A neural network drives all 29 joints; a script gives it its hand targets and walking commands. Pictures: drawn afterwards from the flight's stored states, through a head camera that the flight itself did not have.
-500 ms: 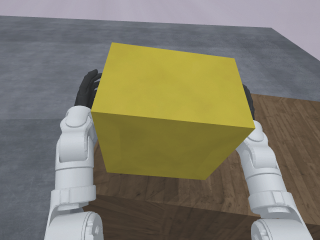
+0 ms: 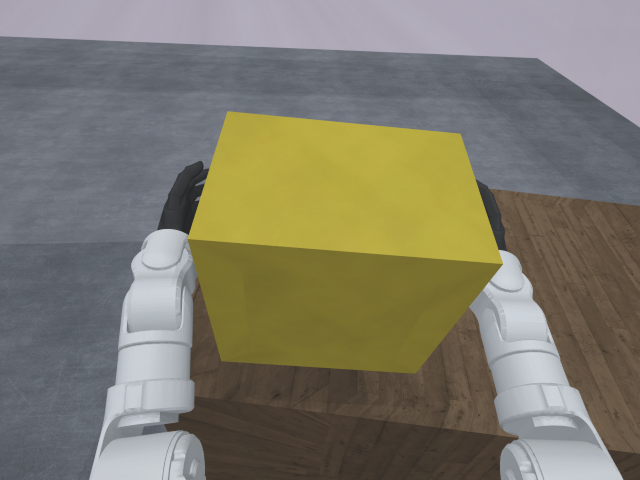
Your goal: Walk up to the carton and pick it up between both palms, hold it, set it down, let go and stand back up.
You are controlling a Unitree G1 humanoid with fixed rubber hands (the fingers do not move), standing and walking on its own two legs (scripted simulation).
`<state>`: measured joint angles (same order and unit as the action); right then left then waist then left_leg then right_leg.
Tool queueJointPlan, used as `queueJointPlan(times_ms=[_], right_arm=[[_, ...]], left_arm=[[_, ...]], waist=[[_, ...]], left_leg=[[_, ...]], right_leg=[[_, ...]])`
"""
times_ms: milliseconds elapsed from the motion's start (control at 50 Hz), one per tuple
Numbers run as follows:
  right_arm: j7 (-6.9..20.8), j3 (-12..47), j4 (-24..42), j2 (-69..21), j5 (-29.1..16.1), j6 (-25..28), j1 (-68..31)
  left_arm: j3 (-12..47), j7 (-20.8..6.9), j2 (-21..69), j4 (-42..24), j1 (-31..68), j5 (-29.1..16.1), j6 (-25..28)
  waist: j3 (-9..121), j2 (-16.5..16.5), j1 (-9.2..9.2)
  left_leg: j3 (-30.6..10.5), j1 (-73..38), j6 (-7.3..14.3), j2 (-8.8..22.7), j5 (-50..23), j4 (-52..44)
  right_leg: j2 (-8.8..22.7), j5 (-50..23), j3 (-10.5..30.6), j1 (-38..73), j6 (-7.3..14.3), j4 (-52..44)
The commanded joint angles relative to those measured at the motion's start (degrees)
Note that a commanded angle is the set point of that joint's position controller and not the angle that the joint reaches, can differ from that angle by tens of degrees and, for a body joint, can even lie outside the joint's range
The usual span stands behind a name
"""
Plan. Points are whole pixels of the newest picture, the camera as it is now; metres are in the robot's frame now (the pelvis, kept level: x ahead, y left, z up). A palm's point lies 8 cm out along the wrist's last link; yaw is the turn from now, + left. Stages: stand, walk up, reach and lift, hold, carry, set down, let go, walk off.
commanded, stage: set down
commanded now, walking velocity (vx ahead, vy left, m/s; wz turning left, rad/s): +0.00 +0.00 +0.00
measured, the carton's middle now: (331, 256) +0.37 -0.02 +0.11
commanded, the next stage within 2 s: none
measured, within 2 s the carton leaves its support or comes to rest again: neither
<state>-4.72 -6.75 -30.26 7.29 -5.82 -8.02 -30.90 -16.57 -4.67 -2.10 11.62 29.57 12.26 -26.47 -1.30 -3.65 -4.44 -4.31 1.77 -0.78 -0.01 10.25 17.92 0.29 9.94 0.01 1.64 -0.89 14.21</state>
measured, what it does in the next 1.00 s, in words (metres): stands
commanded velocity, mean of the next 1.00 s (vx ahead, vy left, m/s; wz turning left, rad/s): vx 0.00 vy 0.00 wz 0.00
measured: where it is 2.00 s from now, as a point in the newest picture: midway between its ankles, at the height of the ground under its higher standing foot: outside the picture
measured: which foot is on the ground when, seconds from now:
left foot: down 0.00-1.00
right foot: down 0.00-1.00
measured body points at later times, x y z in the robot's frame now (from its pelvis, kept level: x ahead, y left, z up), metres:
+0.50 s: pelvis +0.00 +0.00 +0.00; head -0.01 +0.02 +0.45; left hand +0.39 +0.15 +0.13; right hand +0.36 -0.22 +0.13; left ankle +0.00 +0.13 -0.75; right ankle -0.02 -0.13 -0.75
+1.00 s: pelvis +0.01 -0.01 +0.00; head +0.01 +0.01 +0.45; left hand +0.40 +0.14 +0.09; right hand +0.37 -0.23 +0.09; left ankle +0.00 +0.13 -0.75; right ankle -0.02 -0.13 -0.75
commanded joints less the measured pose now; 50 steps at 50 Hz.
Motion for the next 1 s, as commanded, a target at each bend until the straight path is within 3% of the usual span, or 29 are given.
queueJointPlan(times_ms=[0, 180, 260, 400, 500, 540, 840, 980], right_arm=[[7.4, 17.1, 15.4, -24.3, -0.7, 5.7, -39.1], [8.6, 16.1, 12.8, -25.5, 1.0, 6.6, -39.1], [8.7, 17.3, 13.8, -26.9, 1.0, 7.4, -39.5], [8.3, 16.6, 12.2, -28.3, 2.8, 7.8, -36.8], [8.3, 16.4, 11.9, -28.9, 3.7, 8.6, -36.4], [8.2, 15.8, 11.0, -28.6, 4.2, 8.8, -35.5], [9.6, 13.6, 6.7, -28.4, 6.3, 11.2, -33.1], [9.7, 14.4, 6.2, -29.9, 7.4, 12.9, -32.6]], left_arm=[[26.3, -6.2, 26.6, -5.1, 31.9, -5.9, 2.8], [24.3, -5.6, 27.1, -0.1, 31.3, -4.6, 4.5], [24.1, -5.4, 27.2, 0.0, 30.9, -4.9, 5.7], [23.4, -5.6, 27.4, 1.7, 30.3, -4.9, 7.7], [24.2, -5.4, 28.6, 2.4, 30.7, -5.0, 9.2], [24.8, -5.1, 28.5, 3.3, 31.0, -5.2, 9.9], [23.6, -3.7, 29.7, 8.7, 29.4, -3.6, 13.2], [23.5, -2.7, 30.0, 9.6, 29.8, -3.7, 16.2]], waist=[[21.6, 4.7, -1.61], [21.1, 3.8, 0.09], [23.2, 2.7, 1.12], [23.4, 1.6, 0.51], [24.4, 2.8, 0.44], [24.5, 3.2, -0.45], [23.2, 3.4, 1.23], [27.1, 2.5, 1.66]], left_leg=[[5.6, -9.2, -2.4, -2.5, -19.8, -0.1], [6.2, -7.3, -1.8, -2.7, -16.3, -1.1], [6.3, -6.6, -1.3, -2.9, -17.0, -1.0], [6.8, -4.4, -1.0, -3.2, -15.9, -1.3], [6.7, -5.3, -1.6, -2.8, -17.4, -0.8], [6.5, -5.7, -1.9, -2.8, -17.8, -0.5], [6.9, -6.4, -2.4, -1.8, -19.8, -0.5], [7.1, -4.4, -2.2, -1.9, -20.1, 0.0]], right_leg=[[-3.9, -15.6, -5.9, 0.4, -0.7, -0.6], [-3.4, -14.3, -5.6, 0.2, -0.9, -0.7], [-3.2, -18.5, -5.2, 1.9, -1.6, 0.5], [-2.8, -22.7, -4.9, 3.5, -2.3, 1.5], [-2.9, -23.0, -5.1, 2.9, -2.1, 1.8], [-2.8, -23.5, -5.1, 2.1, -2.2, 1.7], [-3.0, -23.0, -5.6, -0.9, -1.7, 1.5], [-2.4, -29.4, -5.0, 1.1, -2.2, 3.5]])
